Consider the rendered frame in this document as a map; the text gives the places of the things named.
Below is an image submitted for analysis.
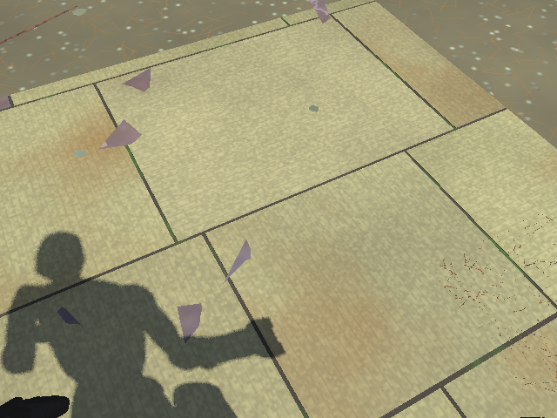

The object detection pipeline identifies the left robot hand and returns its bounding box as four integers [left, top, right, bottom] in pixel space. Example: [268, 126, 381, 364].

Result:
[0, 395, 70, 418]

